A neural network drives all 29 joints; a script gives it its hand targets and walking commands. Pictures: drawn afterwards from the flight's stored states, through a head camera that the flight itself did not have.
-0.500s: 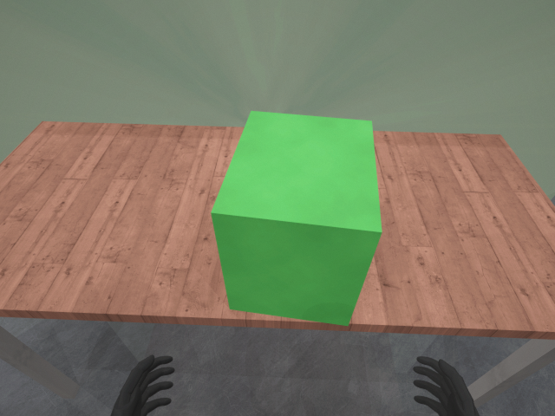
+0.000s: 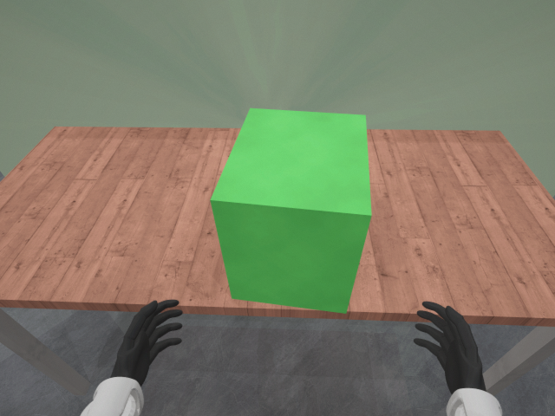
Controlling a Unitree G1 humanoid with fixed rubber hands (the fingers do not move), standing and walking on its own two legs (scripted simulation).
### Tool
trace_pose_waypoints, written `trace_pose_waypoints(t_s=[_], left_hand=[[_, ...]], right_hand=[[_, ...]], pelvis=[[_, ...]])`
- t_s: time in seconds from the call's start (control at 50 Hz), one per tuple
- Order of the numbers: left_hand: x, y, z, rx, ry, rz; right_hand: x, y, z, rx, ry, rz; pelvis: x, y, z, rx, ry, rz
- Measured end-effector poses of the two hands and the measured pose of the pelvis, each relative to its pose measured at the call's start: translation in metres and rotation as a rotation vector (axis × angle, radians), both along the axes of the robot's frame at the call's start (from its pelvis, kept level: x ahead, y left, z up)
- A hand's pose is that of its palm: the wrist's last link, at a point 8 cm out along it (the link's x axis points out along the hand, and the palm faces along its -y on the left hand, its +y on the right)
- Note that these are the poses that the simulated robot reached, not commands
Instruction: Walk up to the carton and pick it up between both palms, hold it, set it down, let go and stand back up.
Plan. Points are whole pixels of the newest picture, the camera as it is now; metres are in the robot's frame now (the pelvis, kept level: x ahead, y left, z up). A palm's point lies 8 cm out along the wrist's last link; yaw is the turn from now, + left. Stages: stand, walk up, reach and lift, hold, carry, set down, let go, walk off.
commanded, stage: reach and lift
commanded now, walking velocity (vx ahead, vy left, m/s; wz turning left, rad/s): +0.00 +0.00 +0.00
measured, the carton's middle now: (297, 208) +0.48 +0.00 +0.04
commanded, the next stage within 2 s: none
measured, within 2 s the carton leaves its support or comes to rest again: neither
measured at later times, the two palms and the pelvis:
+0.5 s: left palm (143, 292) +0.29 +0.21 +0.07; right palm (455, 303) +0.28 -0.21 +0.06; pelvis +0.01 -0.01 +0.00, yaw +1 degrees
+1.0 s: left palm (161, 226) +0.37 +0.20 +0.12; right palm (465, 246) +0.35 -0.23 +0.11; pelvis +0.00 +0.00 +0.00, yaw +0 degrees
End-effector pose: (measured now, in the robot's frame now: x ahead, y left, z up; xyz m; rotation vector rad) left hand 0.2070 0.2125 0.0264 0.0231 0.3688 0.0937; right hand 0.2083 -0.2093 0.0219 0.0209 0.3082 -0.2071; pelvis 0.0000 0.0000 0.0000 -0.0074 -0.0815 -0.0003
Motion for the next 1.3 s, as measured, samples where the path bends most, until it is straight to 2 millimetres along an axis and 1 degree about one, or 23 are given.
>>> trace_pose_waypoints(t_s=[0.18, 0.38, 0.52, 0.7, 0.9, 1.12, 1.3], left_hand=[[0.032, 0.000, 0.015, 0.007, -0.013, 0.001], [0.063, 0.003, 0.032, 0.010, -0.023, -0.005], [0.086, 0.002, 0.043, 0.008, -0.025, -0.027], [0.115, -0.005, 0.060, 0.002, -0.033, -0.059], [0.147, -0.011, 0.080, 0.006, -0.042, -0.075], [0.182, -0.019, 0.101, 0.014, -0.049, -0.082], [0.206, -0.026, 0.122, 0.013, -0.058, -0.082]], right_hand=[[0.028, -0.003, 0.014, 0.010, -0.021, -0.005], [0.058, -0.003, 0.031, 0.010, -0.053, 0.006], [0.078, -0.003, 0.044, 0.002, -0.074, 0.008], [0.101, -0.005, 0.061, -0.007, -0.095, 0.011], [0.126, -0.015, 0.078, -0.017, -0.103, 0.009], [0.152, -0.029, 0.099, -0.012, -0.106, 0.001], [0.173, -0.032, 0.118, 0.009, -0.108, 0.004]], pelvis=[[-0.002, -0.005, 0.000, 0.003, 0.003, 0.007], [0.003, -0.008, 0.001, 0.000, 0.015, 0.013], [0.008, -0.007, 0.001, -0.004, 0.031, 0.013], [0.009, -0.003, 0.002, -0.009, 0.054, 0.000], [0.004, 0.000, 0.002, -0.009, 0.088, -0.009], [-0.001, -0.002, 0.001, -0.007, 0.128, -0.006], [-0.003, -0.005, 0.001, -0.006, 0.155, 0.002]])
